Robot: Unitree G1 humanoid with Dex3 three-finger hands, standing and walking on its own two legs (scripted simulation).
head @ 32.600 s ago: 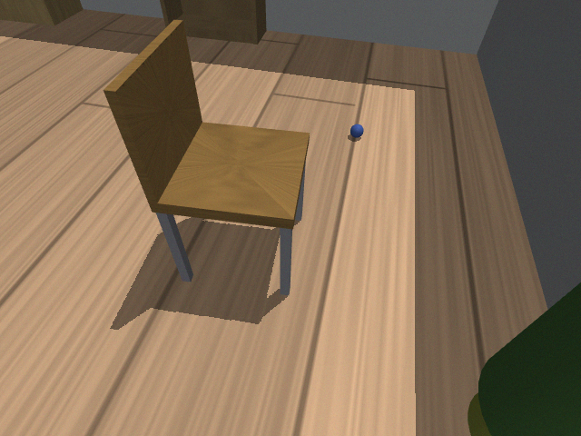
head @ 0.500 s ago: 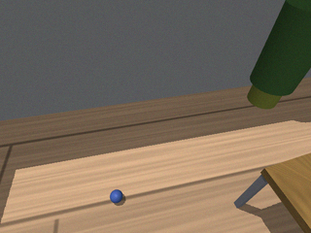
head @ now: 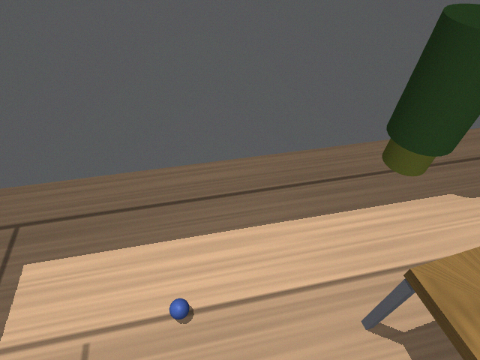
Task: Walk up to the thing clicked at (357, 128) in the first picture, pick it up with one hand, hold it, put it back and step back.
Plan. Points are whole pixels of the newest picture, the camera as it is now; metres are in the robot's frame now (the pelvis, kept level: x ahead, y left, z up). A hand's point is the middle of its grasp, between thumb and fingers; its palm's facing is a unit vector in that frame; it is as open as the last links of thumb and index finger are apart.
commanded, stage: walk up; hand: left
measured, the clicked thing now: (179, 308) +0.47 +0.23 -0.74
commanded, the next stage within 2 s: stand in 0.28 s
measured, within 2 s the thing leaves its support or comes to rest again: neither
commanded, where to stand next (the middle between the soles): +0.07 -0.01 m, yaw +1 degrees
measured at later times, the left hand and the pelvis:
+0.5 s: hand out of the picture +0.08 +0.25 -0.16, palm faces +0.00 -0.94 -0.34, open 7.4 cm; pelvis +0.01 +0.00 +0.00, yaw +1 degrees
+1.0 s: hand out of the picture +0.08 +0.26 -0.16, palm faces +0.00 -0.94 -0.34, open 7.4 cm; pelvis +0.01 +0.00 +0.00, yaw +1 degrees
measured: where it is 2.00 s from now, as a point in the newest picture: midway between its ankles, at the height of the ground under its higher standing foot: outside the picture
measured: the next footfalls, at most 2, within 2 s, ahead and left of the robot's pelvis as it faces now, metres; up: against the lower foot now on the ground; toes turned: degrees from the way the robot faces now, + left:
none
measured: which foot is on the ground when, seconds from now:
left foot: down 0.00-1.00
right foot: down 0.00-1.00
